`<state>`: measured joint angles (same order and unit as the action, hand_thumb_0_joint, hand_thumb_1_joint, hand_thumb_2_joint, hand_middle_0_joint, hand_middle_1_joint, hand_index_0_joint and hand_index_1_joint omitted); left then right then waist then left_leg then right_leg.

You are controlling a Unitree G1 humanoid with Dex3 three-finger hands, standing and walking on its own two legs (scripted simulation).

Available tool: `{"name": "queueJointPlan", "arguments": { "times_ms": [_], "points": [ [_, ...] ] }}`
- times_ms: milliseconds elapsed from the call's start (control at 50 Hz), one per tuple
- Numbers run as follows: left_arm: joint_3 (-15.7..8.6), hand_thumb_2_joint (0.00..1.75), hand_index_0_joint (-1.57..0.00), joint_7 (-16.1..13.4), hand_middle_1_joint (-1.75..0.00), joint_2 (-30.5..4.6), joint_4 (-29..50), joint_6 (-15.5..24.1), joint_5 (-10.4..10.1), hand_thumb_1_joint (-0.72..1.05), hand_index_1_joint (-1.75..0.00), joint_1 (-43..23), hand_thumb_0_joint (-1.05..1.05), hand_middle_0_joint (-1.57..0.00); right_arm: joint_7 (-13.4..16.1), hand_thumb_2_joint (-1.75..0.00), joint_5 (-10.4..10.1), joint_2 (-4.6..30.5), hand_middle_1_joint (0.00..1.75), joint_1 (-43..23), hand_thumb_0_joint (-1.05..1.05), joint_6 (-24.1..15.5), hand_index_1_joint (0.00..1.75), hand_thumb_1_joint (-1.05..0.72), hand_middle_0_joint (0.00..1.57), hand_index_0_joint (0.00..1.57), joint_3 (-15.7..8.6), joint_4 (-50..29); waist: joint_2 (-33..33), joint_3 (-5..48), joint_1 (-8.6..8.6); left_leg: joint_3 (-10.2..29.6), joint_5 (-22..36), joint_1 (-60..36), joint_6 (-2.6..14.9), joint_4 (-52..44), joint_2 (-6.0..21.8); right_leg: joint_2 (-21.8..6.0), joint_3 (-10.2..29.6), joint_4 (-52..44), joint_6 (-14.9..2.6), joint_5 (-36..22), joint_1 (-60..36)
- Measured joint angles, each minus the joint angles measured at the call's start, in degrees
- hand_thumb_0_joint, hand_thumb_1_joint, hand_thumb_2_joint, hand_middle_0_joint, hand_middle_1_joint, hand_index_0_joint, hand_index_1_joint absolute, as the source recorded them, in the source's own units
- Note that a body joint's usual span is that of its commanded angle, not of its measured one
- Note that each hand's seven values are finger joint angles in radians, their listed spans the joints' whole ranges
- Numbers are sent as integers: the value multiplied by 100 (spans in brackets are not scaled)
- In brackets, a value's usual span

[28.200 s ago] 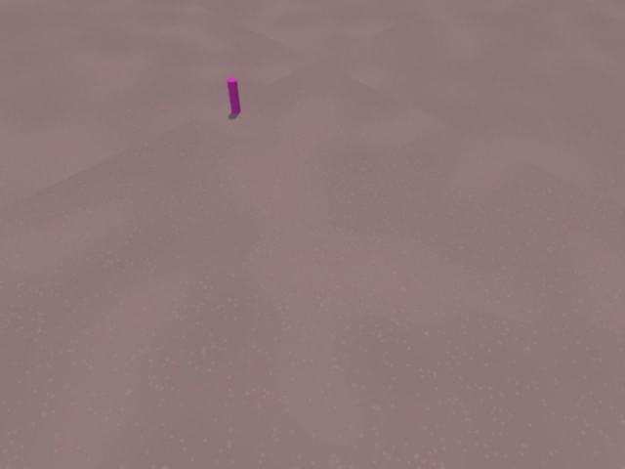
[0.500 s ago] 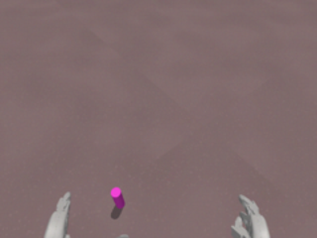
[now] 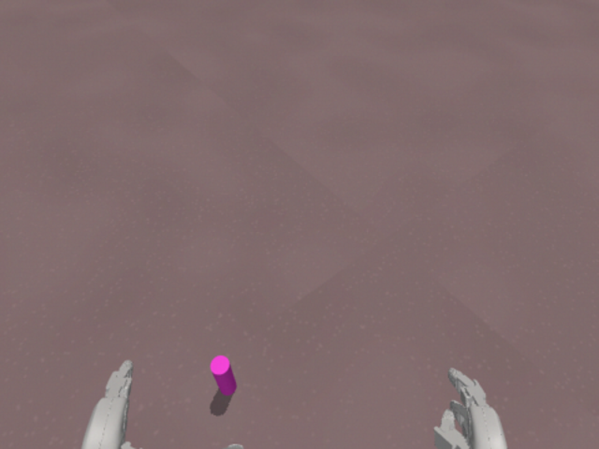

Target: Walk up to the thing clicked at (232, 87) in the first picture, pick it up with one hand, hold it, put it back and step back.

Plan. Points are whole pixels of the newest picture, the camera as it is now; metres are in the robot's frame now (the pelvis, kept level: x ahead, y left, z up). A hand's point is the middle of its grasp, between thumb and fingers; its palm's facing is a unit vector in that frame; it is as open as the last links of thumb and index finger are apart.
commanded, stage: home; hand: left
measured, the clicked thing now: (224, 376) +0.41 +0.20 -0.63
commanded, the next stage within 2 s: stand in 0.26 s
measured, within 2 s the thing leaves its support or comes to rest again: neither
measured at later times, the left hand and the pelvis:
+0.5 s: hand (157, 434) +0.17 +0.18 -0.06, palm faces +0.10 -0.96 -0.28, open 16.8 cm; pelvis +0.00 +0.00 +0.00, yaw +0 degrees
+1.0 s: hand out of the picture +0.09 +0.24 -0.11, palm faces -0.01 -0.94 -0.35, open 7.7 cm; pelvis -0.01 +0.00 +0.03, yaw +0 degrees
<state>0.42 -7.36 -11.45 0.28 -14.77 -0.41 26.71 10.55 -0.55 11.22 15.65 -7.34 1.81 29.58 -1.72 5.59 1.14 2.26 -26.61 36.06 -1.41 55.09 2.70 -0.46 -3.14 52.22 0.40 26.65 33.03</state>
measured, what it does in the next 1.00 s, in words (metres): stands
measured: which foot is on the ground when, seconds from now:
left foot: down 0.00-1.00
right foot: down 0.00-1.00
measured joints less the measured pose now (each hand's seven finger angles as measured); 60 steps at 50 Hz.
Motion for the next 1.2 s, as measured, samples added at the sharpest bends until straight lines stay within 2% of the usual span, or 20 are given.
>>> {"name": "queueJointPlan", "arguments": {
  "times_ms": [440, 540, 680, 720, 760, 840, 940, 1060, 1200],
  "points": [
    [6, 6, -7, -9, -7, 2, -21, -57, -8, -54, -7, 3, -1, -8, 24, -90, 3, 6, 30, 0, 1, 16, 31, -90, 21, 21, 9, -28, 1, 7, -8, 9, -2, -8, -1, -8, -4, -1, -7, -6, 1, 7, -11],
    [11, 23, -14, -16, -17, -8, 0, -76, -9, -37, -17, -16, -1, -14, 39, -90, 3, 5, 30, 0, 1, 14, 30, -90, 21, 21, 9, -16, 4, 6, -13, 11, 5, -33, -3, -15, -3, 0, -8, -12, -1, 0, -36],
    [15, 62, -19, -6, -26, -5, -3, -56, -4, 6, -26, -35, 0, -19, 31, -90, 8, 17, 30, -5, 1, -3, 30, -90, 21, 21, 3, -19, 3, -9, -8, 6, 29, -36, -3, -23, -2, 1, -2, -14, -3, -22, -34],
    [41, 70, -19, 163, -27, -113, -693, 430, 250, 21, -27, -394, 0, -19, -161, -90, 330, 78, 30, -188, 1, 70, 30, -90, 21, 21, -40, 313, 74, -265, -72, -39, 90, -288, 19, -139, -48, -45, 36, -47, -18, -40, -242],
    [59, 76, -20, 370, -28, -285, -1638, 831, 404, 36, -28, -839, 0, -20, -458, -90, 494, 218, 30, -423, 1, 318, 30, -90, 21, 21, -35, 799, 156, -435, -143, -84, 183, -517, 47, -311, -102, -98, 74, -128, -32, -85, -425],
    [-27, 84, -20, 608, -29, -538, -3002, 1203, 384, 61, -29, -1278, 0, -20, -828, -90, 437, 418, 30, -563, 1, 562, 30, -90, 21, 21, -175, 1410, 273, -619, -195, -160, 353, -904, 70, -673, -184, -180, 138, -351, -4, -189, -738],
    [-154, 88, -20, 650, -30, -675, -4131, 1395, 348, 79, -29, -1330, 1, -21, -958, -90, 404, 600, 30, -435, 1, 639, 30, -90, 21, 21, -351, 1889, 244, -694, -201, -169, 551, -1330, 80, -1162, -186, -177, 132, -866, 30, -410, -1173],
    [-180, 89, -20, 628, -30, -734, -5071, 1497, 286, 87, -30, -1305, 1, -20, -968, -90, 335, 672, 29, -373, 1, 705, 30, -90, 21, 21, -382, 2393, 214, -826, -192, -164, 860, -1828, 90, -1826, -214, -194, 106, -1536, 50, -713, -1680],
    [-105, 90, -20, 614, -30, -674, -5834, 1497, 215, 90, -30, -1435, 1, -20, -962, -90, 263, 627, 29, -465, 1, 739, 30, -90, 21, 21, -289, 2896, 169, -929, -201, -173, 1220, -2351, 104, -2553, -236, -206, 96, -2280, 85, -1085, -2211]
  ]
}}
